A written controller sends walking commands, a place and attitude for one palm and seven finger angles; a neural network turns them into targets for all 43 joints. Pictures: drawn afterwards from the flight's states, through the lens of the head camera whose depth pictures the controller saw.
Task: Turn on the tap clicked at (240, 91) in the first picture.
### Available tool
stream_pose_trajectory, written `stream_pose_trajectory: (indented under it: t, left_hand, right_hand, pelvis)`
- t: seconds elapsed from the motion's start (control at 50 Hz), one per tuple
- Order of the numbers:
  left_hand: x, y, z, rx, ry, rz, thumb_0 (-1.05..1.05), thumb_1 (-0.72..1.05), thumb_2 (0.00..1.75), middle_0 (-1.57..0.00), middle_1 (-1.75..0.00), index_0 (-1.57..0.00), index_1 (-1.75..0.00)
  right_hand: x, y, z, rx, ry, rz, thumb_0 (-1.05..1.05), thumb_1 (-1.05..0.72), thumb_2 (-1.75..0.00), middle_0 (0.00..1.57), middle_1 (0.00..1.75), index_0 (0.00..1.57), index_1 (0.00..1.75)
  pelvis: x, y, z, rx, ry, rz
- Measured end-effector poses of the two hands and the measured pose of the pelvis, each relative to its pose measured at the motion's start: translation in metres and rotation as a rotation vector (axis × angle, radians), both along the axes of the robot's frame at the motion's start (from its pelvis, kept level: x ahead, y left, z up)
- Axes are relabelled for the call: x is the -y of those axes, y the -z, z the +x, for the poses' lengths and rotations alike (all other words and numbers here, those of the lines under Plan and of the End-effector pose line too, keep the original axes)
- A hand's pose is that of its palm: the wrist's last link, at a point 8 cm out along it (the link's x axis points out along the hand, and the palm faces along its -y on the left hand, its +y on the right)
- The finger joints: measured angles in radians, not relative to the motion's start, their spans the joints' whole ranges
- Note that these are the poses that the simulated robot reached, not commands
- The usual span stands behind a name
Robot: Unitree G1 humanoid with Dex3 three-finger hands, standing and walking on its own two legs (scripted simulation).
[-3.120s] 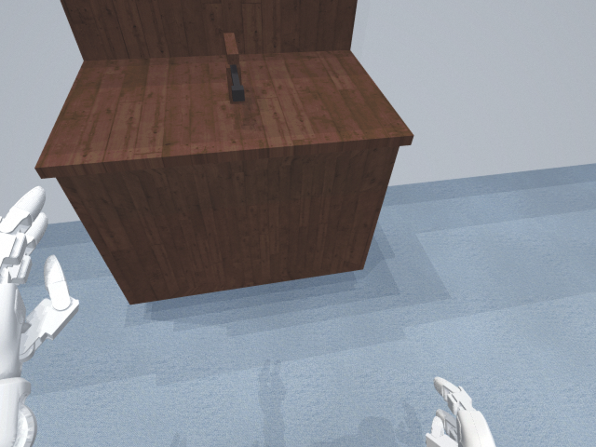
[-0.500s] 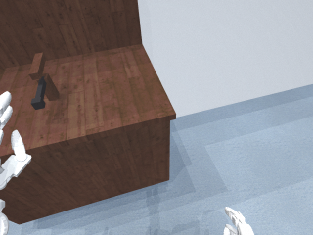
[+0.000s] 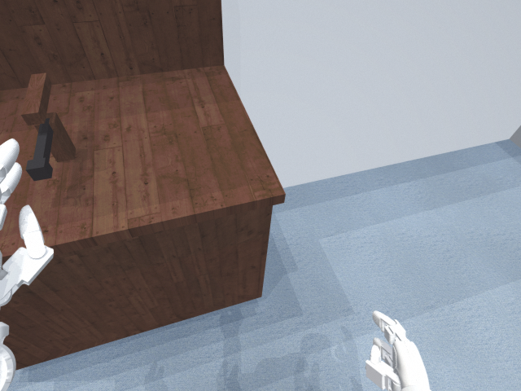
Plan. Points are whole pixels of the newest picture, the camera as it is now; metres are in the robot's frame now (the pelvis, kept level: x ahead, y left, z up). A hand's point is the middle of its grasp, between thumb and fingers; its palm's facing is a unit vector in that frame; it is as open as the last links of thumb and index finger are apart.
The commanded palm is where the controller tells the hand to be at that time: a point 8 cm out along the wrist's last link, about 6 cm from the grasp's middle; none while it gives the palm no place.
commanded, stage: come to a stop and stand still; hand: left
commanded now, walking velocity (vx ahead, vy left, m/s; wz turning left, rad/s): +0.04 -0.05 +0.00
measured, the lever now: (39, 169) +0.43 +0.43 +0.06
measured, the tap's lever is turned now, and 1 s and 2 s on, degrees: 0 0 0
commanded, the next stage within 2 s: look again from close up in 0.52 s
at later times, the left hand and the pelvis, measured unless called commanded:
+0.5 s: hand (64, 285) +0.19 +0.22 +0.16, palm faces +0.38 -0.85 -0.36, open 7.4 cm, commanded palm +0.13 +0.26 +0.18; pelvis -0.03 -0.01 +0.00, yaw -1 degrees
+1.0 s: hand (27, 262) +0.22 +0.28 +0.15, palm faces +0.35 -0.86 -0.37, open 7.4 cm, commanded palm +0.16 +0.31 +0.18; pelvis -0.01 +0.03 +0.00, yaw -1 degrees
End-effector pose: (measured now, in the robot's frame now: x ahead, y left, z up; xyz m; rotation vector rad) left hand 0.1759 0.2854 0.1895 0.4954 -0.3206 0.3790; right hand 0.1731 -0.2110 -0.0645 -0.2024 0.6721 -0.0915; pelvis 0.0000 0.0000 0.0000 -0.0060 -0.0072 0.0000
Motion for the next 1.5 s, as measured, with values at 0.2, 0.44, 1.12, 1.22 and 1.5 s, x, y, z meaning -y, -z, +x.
stream_pose_trajectory:
  t: [0.2,0.44,1.12,1.22,1.5]
  left_hand:
    - [0.03,0.006,-0.03,-0.065,0.002,-0.044,0.02,0.89,0.89,-0.21,-0.3,-0.21,-0.3]
    - [0.019,0.017,-0.027,-0.054,0.007,-0.086,0.02,0.89,0.89,-0.21,-0.3,-0.21,-0.3]
    - [-0.05,0.002,0.021,0.105,0.037,-0.051,0.02,0.89,0.89,-0.21,-0.3,-0.21,-0.3]
    - [-0.037,0.004,0.034,0.061,0.103,-0.04,0.02,0.9,0.89,-0.2,-0.3,-0.2,-0.3]
    - [-0.047,0.011,0.04,0.026,0.051,-0.02,0.02,0.89,0.89,-0.21,-0.3,-0.21,-0.3]
  right_hand:
    - [0.009,0.024,-0.044,-0.067,0.004,0.06,0.01,-0.9,-0.89,0.21,0.3,0.21,0.3]
    - [0.052,0.011,-0.083,-0.1,0.112,-0.073,0.01,-0.91,-0.89,0.2,0.3,0.2,0.3]
    - [-0.044,-0.015,0.011,0.017,-0.103,-0.047,0.01,-0.91,-0.89,0.2,0.3,0.21,0.3]
    - [-0.042,-0.015,0.03,0.055,-0.066,-0.03,0.01,-0.91,-0.89,0.2,0.3,0.21,0.3]
    - [-0.027,0.011,0.021,-0.043,-0.003,-0.03,0.01,-0.91,-0.89,0.2,0.3,0.21,0.3]
  pelvis:
    - [0.017,0.001,-0.022,0.015,0.008,-0.016]
    - [0.014,-0.002,-0.033,0.023,0.016,-0.016]
    - [-0.037,-0.003,0.007,-0.025,0.011,-0.019]
    - [-0.045,0.001,0.02,-0.031,0.017,-0.022]
    - [-0.046,0.012,0.034,-0.011,0.007,-0.018]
